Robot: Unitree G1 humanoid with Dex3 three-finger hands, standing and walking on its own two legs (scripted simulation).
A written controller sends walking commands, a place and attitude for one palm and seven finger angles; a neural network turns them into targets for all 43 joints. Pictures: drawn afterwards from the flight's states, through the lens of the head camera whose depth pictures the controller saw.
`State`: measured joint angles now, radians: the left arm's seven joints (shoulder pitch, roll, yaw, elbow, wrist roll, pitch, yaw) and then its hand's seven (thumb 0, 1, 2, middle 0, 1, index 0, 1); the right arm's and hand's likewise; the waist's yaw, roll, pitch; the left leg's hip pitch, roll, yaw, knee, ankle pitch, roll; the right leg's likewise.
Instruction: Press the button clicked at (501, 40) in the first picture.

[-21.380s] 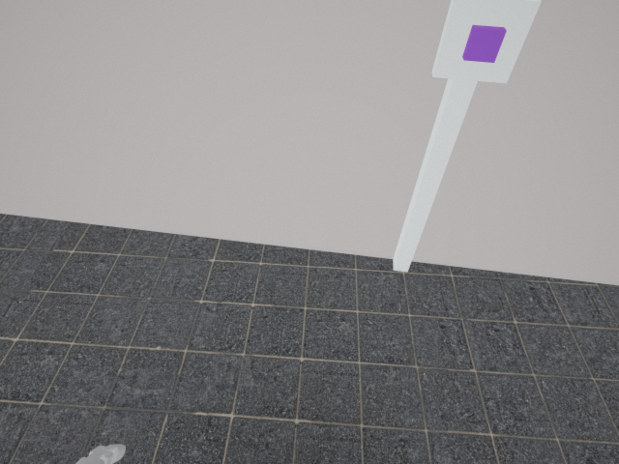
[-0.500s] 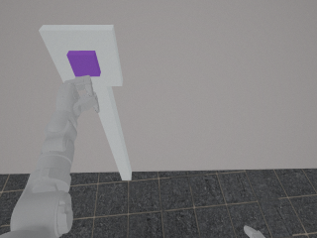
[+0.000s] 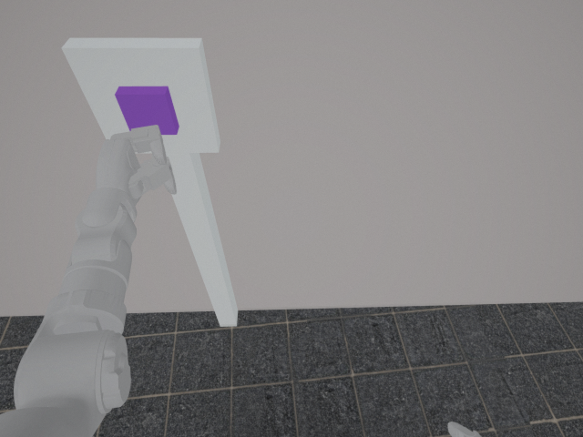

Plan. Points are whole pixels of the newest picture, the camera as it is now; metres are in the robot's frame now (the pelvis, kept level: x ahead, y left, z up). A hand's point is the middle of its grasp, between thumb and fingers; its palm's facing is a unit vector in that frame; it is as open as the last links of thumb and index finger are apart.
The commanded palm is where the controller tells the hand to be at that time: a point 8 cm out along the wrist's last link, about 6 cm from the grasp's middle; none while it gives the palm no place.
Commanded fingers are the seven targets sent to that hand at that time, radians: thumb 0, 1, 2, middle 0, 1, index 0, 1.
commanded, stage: press the button with the knuckle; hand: left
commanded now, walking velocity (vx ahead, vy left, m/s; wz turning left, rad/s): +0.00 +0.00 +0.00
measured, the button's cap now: (149, 110) +0.54 +0.22 +0.16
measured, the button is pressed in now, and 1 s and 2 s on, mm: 0 9 0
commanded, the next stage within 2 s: hold the button down briefly in 0.80 s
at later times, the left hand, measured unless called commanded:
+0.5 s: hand (171, 148) +0.49 +0.18 +0.14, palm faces +0.04 -1.00 +0.01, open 3.1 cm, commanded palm +0.47 +0.23 +0.13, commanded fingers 0.00 0.90 0.90 -1.30 -1.50 -1.30 -1.50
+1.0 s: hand (168, 144) +0.50 +0.19 +0.13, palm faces +0.03 -1.00 -0.02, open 3.0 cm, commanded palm +0.50 +0.23 +0.13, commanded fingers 0.00 0.90 0.90 -1.30 -1.50 -1.30 -1.50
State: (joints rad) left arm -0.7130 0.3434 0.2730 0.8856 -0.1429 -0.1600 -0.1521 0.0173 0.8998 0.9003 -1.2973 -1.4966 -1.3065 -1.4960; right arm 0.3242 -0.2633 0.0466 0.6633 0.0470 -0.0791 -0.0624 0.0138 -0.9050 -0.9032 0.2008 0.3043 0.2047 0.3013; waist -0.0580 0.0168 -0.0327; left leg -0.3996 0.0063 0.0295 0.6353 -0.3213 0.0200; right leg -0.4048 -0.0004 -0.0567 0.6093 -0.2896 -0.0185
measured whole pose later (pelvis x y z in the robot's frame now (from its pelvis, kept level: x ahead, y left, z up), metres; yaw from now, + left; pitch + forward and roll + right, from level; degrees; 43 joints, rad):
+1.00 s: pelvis -0.01 +0.00 -0.01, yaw +0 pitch +12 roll -2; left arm -1.06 0.53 0.33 1.31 -0.07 -0.26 -0.21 0.00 0.78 0.96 -1.29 -1.50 -1.36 -1.50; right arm 0.41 -0.29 0.06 0.69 0.01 -0.07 -0.05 0.01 -0.91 -0.90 0.20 0.30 0.21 0.30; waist -0.15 0.02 -0.05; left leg -0.62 0.02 0.01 0.74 -0.33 0.02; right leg -0.60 0.01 -0.08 0.68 -0.28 -0.02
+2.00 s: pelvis +0.02 -0.01 +0.00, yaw -1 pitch +6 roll +0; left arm -0.49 0.32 0.32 0.64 -0.19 -0.14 -0.20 0.02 0.90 0.90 -1.29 -1.50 -1.30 -1.50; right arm 0.33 -0.27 0.03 0.58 0.05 -0.05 -0.03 0.01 -0.91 -0.90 0.20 0.30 0.20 0.30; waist -0.03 0.03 -0.08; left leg -0.39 0.02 0.04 0.64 -0.36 0.01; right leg -0.41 0.02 -0.04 0.62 -0.32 -0.03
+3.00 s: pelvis -0.01 +0.00 +0.01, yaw +0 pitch -5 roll +0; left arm 0.12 0.28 0.18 -0.13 -0.11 -0.02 0.02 0.02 0.90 0.90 -1.30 -1.50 -1.31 -1.50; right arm 0.17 -0.23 0.07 0.61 0.01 -0.13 -0.09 0.02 -0.90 -0.90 0.20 0.30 0.20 0.30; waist 0.05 0.04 0.02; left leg -0.13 0.00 0.02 0.46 -0.24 0.02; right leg -0.14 0.00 -0.06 0.44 -0.22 -0.02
